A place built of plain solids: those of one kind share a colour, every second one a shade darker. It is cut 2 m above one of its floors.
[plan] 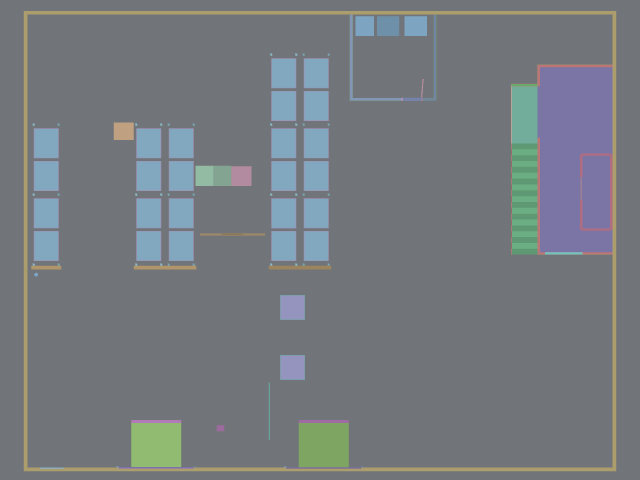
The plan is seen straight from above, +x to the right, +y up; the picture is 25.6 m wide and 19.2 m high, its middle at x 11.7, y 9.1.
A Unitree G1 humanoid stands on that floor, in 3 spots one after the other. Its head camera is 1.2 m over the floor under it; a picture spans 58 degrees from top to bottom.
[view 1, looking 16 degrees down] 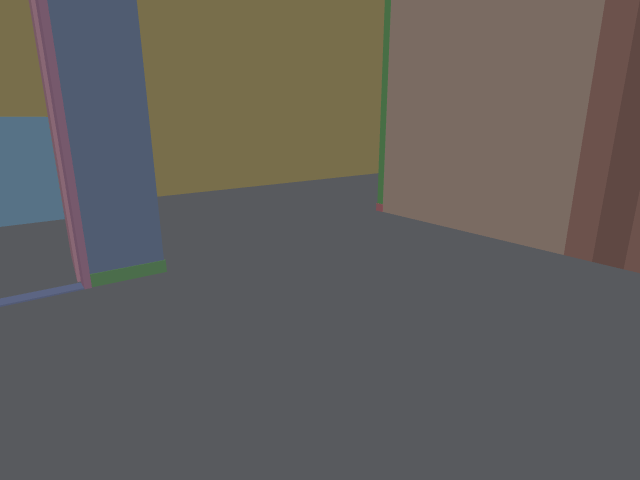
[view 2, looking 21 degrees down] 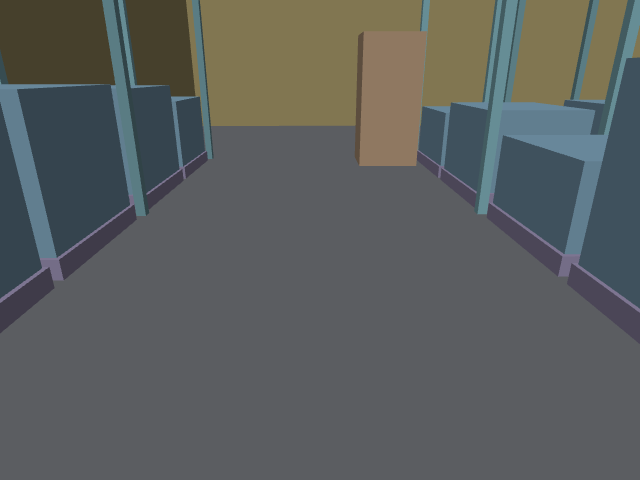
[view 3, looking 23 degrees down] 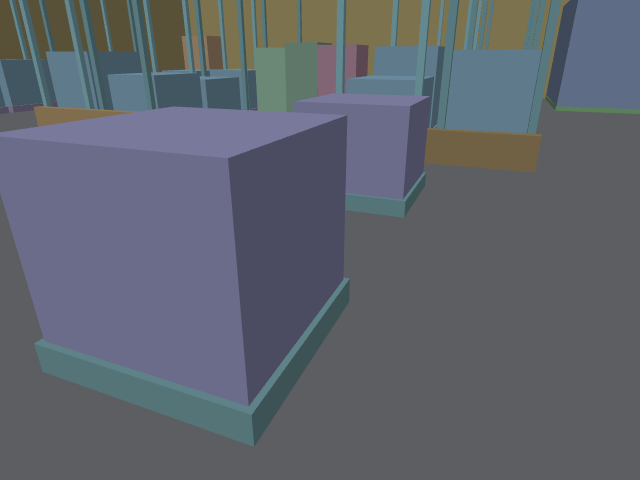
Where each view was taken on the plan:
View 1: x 15.37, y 11.33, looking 53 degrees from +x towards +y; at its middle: ground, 4.35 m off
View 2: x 2.80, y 7.11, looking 89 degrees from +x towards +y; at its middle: ground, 3.35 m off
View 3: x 11.70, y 2.60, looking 112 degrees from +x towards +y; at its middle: lane_load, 1.82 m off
